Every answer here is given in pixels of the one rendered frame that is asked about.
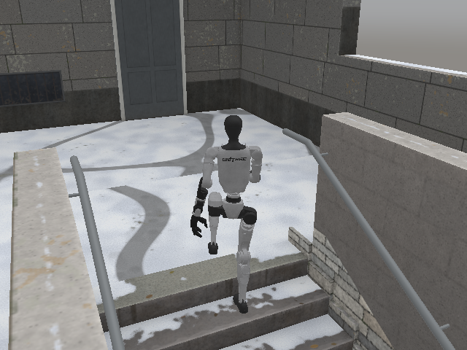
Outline stairs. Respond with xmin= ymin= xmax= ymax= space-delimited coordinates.
xmin=99 ymin=258 xmax=354 ymax=350

